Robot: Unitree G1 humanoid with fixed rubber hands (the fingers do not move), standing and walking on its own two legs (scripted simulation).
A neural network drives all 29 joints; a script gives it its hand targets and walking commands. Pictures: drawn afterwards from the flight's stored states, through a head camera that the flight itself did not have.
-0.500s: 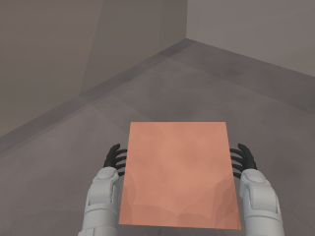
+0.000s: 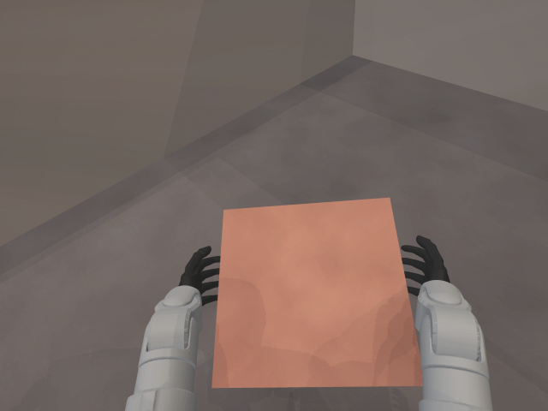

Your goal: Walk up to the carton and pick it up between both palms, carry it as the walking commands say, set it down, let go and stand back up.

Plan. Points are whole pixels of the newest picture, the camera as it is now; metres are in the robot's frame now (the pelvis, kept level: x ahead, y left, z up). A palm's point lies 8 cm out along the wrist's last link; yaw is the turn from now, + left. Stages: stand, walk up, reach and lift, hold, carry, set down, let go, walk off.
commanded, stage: hold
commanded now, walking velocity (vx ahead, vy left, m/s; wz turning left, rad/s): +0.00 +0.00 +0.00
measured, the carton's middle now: (311, 298) +0.31 -0.03 -0.06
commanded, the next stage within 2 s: set down in 0.28 s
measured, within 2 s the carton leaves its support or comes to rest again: neither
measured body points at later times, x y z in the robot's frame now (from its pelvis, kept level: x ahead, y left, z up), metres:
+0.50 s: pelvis +0.00 +0.02 +0.00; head -0.03 +0.00 +0.45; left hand +0.33 +0.15 +0.02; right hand +0.27 -0.21 +0.02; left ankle -0.03 +0.13 -0.75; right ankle +0.07 -0.11 -0.75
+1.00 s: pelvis +0.00 +0.03 -0.02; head +0.11 +0.00 +0.42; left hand +0.36 +0.14 -0.07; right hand +0.29 -0.22 -0.07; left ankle -0.03 +0.13 -0.75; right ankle +0.07 -0.11 -0.75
